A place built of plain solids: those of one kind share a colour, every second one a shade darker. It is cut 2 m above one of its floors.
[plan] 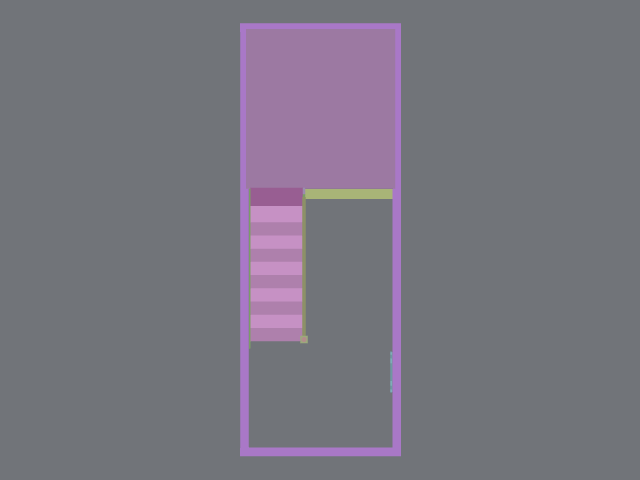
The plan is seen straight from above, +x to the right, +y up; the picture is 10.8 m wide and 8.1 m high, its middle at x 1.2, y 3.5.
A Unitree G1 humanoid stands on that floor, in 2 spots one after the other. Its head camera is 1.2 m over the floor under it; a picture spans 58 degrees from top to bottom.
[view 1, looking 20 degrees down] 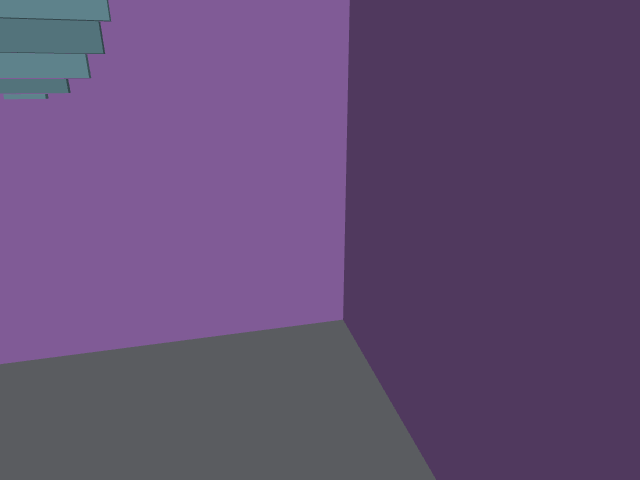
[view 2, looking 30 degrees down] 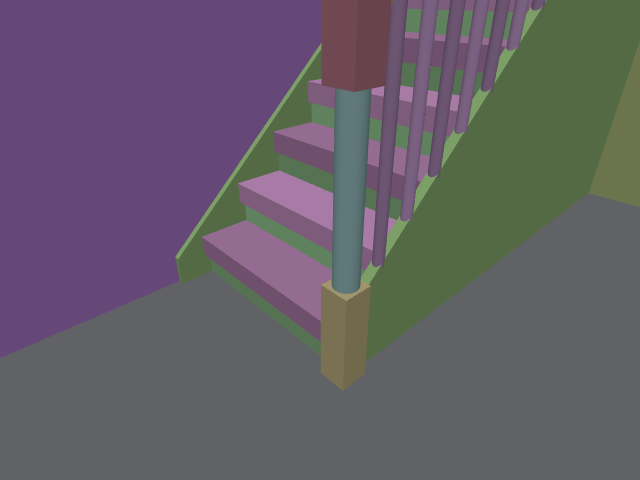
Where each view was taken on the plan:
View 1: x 0.47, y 0.61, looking -14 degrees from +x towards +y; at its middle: wall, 2.14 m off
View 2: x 1.69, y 1.00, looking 137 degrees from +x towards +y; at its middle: tread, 1.73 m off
